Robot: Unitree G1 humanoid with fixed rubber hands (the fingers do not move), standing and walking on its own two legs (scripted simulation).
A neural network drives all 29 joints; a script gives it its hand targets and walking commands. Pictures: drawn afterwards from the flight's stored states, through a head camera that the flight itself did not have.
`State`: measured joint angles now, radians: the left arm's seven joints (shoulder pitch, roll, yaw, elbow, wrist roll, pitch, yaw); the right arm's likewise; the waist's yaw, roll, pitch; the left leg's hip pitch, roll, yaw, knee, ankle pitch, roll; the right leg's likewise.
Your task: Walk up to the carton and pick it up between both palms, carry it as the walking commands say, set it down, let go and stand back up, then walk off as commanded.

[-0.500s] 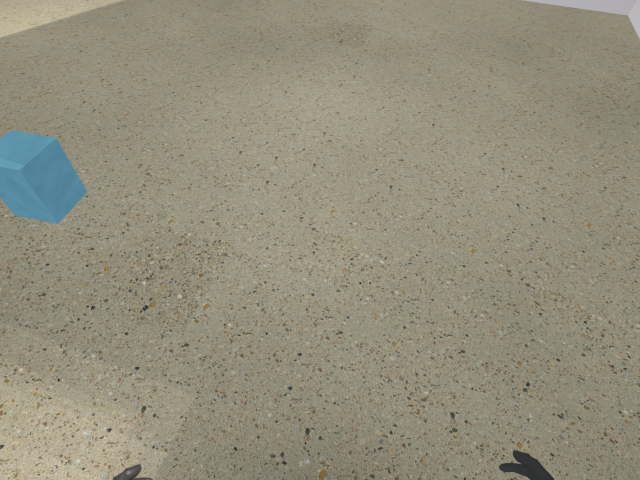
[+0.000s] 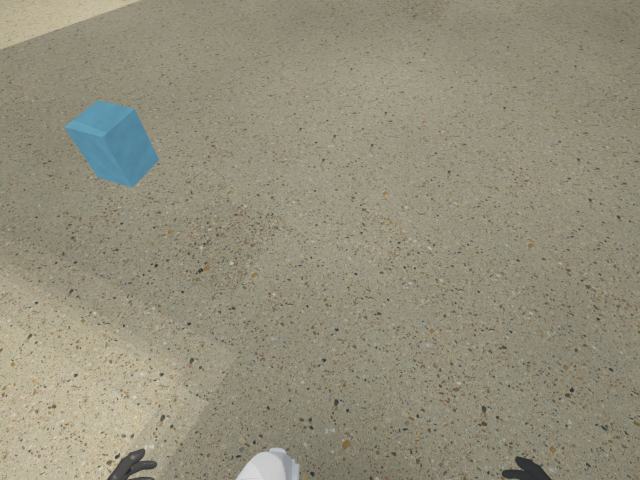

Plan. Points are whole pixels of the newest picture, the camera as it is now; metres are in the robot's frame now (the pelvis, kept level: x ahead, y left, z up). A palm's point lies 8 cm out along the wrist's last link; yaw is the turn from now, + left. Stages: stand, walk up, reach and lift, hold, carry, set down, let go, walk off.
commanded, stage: walk up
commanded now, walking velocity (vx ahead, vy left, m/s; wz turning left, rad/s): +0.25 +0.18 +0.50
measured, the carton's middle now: (115, 144) +1.53 +0.91 -0.63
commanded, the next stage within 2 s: none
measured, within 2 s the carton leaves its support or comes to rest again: neither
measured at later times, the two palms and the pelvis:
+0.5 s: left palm out of the picture +0.07 +0.41 -0.15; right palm (396, 410) +0.22 -0.09 -0.12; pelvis +0.07 +0.13 -0.02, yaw +13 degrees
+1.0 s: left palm (34, 324) +0.40 +0.51 -0.13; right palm (348, 338) +0.34 -0.04 -0.14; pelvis +0.33 +0.21 -0.03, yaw +26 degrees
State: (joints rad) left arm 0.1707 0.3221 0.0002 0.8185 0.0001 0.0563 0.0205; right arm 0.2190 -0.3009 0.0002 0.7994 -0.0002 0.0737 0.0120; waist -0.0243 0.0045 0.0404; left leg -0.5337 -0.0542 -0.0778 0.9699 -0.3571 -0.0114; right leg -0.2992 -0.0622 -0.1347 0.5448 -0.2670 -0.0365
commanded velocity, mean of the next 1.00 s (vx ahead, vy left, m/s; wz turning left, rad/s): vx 0.51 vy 0.06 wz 0.42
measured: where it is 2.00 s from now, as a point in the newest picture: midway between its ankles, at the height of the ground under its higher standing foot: (201, 333)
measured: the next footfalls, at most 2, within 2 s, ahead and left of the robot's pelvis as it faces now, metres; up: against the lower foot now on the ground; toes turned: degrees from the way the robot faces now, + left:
left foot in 0.46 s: +0.08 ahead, +0.24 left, +0.00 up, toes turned +15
right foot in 0.94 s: +0.51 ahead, +0.19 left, +0.00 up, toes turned +17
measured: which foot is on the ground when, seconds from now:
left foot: up 0.00-0.44, down 0.46-0.94, up 0.96-1.00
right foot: down 0.00-0.44, up 0.46-0.92, down 0.94-1.00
